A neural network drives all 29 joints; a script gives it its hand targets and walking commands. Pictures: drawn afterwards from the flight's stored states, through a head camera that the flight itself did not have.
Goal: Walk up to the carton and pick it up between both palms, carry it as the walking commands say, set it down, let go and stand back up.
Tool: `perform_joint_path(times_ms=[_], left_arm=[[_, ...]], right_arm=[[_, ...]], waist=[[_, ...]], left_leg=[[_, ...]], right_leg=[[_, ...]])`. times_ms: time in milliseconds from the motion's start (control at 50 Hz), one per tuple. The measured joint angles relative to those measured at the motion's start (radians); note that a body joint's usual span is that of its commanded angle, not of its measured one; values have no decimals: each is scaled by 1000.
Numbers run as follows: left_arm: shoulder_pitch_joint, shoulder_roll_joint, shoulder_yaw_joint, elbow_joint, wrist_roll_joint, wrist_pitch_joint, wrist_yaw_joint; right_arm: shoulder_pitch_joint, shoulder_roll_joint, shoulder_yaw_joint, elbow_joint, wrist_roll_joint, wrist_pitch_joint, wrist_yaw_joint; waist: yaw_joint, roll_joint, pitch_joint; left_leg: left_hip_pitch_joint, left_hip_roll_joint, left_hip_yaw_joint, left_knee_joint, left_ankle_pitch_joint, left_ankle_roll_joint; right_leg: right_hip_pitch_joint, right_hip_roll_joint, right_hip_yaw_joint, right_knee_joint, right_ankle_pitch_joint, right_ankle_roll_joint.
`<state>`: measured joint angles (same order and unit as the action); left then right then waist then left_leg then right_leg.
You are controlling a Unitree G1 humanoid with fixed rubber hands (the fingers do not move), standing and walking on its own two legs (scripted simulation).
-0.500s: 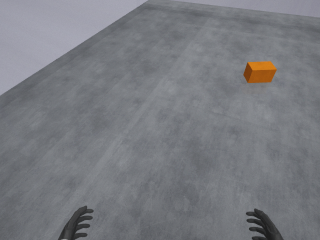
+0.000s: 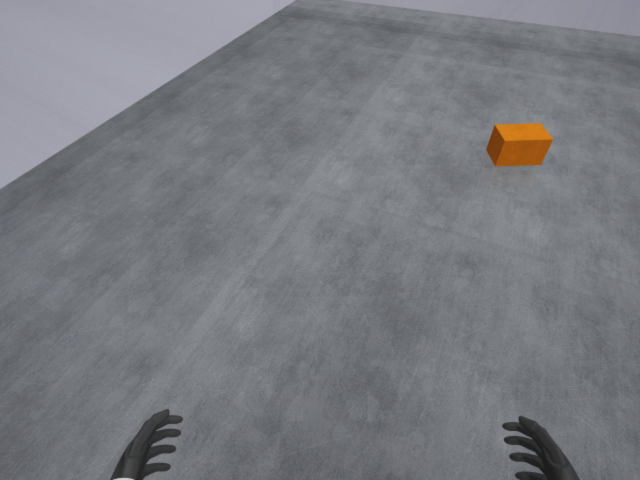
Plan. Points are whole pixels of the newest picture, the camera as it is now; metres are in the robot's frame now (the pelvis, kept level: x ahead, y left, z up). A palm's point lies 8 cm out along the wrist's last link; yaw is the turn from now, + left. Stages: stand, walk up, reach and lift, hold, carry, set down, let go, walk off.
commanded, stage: stand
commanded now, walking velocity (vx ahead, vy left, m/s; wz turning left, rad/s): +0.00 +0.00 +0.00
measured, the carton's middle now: (517, 144) +1.77 -0.95 -0.68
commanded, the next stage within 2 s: walk up in 1.50 s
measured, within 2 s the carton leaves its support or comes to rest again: neither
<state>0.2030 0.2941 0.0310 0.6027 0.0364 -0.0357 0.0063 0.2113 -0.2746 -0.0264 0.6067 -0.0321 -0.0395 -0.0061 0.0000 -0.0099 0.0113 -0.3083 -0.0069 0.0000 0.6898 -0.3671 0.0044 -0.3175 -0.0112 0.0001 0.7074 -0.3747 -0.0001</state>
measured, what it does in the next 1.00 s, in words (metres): stands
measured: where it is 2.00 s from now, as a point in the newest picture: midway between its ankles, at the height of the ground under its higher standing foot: outside the picture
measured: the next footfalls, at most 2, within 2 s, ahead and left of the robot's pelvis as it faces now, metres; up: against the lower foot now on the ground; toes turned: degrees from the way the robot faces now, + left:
none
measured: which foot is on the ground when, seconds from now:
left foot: down 0.00-1.00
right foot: down 0.00-1.00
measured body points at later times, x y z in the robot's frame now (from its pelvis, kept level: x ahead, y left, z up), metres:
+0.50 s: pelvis -0.01 +0.01 +0.00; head -0.02 +0.02 +0.45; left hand +0.15 +0.28 -0.08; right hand +0.15 -0.25 -0.07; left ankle +0.00 +0.12 -0.72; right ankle +0.00 -0.12 -0.72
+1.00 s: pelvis -0.02 +0.01 +0.00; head -0.02 +0.02 +0.45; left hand +0.15 +0.28 -0.07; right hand +0.14 -0.25 -0.07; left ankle +0.00 +0.12 -0.72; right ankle +0.00 -0.12 -0.72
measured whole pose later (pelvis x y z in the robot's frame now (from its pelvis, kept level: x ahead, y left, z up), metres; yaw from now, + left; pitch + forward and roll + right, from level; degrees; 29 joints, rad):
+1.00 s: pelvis -0.02 +0.01 +0.00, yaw +0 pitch -2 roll -1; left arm 0.20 0.31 0.03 0.60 0.03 -0.04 0.00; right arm 0.21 -0.29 -0.03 0.62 -0.03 -0.04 -0.01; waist 0.00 -0.01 0.01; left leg -0.32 -0.01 0.00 0.69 -0.34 0.02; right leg -0.31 -0.01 0.00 0.67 -0.33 0.00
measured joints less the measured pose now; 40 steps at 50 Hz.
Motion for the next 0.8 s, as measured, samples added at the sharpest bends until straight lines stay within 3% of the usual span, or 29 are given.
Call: perform_joint_path(times_ms=[800], left_arm=[[0, 17, 0, 0, -6, -5, -2]], right_arm=[[0, -11, -1, 4, 4, -5, 0]], waist=[[0, -3, 2]], left_leg=[[-11, -1, 0, 0, 26, 11]], right_leg=[[5, 0, 0, -33, 42, 0]])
